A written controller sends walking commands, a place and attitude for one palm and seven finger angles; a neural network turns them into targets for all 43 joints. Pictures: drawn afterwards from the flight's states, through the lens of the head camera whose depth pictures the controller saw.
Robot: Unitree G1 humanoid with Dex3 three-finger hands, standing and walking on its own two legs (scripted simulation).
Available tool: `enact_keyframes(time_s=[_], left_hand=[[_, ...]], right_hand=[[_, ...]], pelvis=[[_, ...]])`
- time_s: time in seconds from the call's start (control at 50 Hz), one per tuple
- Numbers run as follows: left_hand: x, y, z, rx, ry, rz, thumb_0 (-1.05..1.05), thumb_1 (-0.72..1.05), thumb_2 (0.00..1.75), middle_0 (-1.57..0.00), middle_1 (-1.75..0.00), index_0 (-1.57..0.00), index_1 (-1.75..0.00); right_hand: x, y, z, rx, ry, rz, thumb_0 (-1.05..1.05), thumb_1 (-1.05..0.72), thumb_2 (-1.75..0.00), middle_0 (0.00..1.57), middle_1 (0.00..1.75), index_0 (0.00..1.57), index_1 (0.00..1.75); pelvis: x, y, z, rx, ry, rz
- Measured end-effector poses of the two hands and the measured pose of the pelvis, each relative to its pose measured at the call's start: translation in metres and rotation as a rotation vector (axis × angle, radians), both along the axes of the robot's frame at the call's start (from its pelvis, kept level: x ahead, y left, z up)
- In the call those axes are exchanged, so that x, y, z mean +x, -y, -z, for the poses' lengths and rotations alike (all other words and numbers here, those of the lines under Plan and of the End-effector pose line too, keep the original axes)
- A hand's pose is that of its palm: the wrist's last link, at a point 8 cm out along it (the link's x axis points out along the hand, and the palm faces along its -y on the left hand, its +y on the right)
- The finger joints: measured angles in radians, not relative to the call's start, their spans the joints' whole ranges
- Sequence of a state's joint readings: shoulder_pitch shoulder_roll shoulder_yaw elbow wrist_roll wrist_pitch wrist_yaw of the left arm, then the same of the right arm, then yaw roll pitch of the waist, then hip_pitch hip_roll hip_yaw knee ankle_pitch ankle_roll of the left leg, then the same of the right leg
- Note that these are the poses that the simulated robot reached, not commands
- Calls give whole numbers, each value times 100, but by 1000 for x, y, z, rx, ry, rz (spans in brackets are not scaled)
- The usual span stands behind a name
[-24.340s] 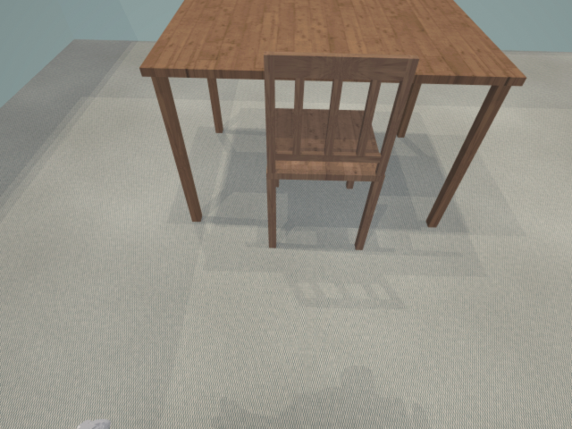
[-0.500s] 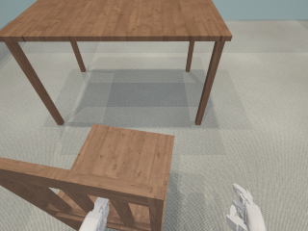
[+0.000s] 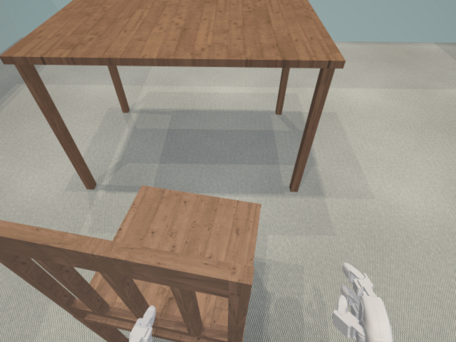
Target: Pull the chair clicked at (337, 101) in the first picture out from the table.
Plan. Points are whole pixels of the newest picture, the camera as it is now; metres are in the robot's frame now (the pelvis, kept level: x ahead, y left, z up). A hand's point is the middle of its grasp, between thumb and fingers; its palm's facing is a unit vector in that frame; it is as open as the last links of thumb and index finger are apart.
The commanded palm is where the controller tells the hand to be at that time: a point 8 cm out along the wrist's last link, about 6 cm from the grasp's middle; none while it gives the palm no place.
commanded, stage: draw the hand back to the body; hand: left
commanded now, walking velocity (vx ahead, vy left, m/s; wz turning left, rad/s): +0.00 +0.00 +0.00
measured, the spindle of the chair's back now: (132, 297) +0.22 +0.18 -0.04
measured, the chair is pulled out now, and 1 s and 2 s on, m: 0.65 0.64 0.64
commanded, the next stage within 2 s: step back with the hand held close in 1.64 s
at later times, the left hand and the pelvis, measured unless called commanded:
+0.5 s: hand out of the picture +0.11 +0.13 +0.07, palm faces +0.03 -1.00 -0.06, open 17.0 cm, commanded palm +0.07 +0.19 +0.11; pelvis -0.02 -0.01 -0.02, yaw +0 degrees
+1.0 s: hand (44, 297) +0.16 +0.21 +0.16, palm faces +0.29 -0.86 -0.42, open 13.1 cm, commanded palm +0.12 +0.26 +0.20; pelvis +0.00 -0.01 +0.05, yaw +0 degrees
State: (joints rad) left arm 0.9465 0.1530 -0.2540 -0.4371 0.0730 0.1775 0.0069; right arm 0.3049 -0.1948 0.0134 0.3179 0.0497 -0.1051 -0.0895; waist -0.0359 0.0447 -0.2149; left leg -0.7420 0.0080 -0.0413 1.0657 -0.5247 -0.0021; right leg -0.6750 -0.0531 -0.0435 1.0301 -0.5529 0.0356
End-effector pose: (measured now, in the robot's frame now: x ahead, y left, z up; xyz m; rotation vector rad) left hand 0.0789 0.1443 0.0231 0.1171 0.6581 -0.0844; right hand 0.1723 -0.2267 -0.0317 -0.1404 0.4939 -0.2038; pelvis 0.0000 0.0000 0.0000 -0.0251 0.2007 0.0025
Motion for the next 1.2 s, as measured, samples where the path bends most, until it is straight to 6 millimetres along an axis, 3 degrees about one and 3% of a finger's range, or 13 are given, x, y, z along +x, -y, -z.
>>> enact_keyframes(time_s=[0.14,0.28,0.44,0.54,0.74,0.9,1.06,1.2], left_hand=[[-11,-9,-3,-39,41,-93,-12,-37,30,-1,0,0,0],[4,-26,-36,-81,330,-257,-9,-33,32,0,0,0,0],[5,-32,-51,-56,490,-146,-4,-38,29,0,0,0,0],[6,-41,-68,-39,525,-100,-3,-45,25,-1,0,0,0],[15,-73,-116,299,484,-170,-2,-31,32,-4,-5,-5,-6],[37,-97,-148,376,575,-245,-1,-5,44,-8,-10,-8,-11],[47,-117,-165,418,579,-275,0,23,58,-17,-19,-11,-17],[72,-138,-212,501,763,-345,0,48,70,-19,-23,-15,-22]], right_hand=[[0,1,-4,-16,35,-4,2,-90,-90,20,30,20,30],[1,-3,10,-13,20,-55,1,-90,-90,20,30,20,30],[-3,-11,37,45,-49,-65,1,-90,-90,20,30,20,30],[-10,-13,42,82,-74,-37,2,-90,-90,20,30,20,30],[-16,-8,13,37,-82,3,2,-90,-90,20,30,20,30],[-6,0,-14,-7,-59,-13,2,-90,-90,20,30,20,30],[12,-3,-29,-28,-49,-51,1,-90,-90,20,30,20,30],[26,-13,-30,-14,-63,-105,1,-90,-90,20,30,20,30]], pelvis=[[-2,0,3,-4,-3,-2],[-8,1,10,-14,-8,-12],[-18,4,18,-14,-15,-6],[-21,6,13,-15,6,-5],[-14,9,-20,-8,116,4],[-7,8,-43,0,190,4],[4,5,-57,8,232,8],[13,4,-63,17,249,10]])
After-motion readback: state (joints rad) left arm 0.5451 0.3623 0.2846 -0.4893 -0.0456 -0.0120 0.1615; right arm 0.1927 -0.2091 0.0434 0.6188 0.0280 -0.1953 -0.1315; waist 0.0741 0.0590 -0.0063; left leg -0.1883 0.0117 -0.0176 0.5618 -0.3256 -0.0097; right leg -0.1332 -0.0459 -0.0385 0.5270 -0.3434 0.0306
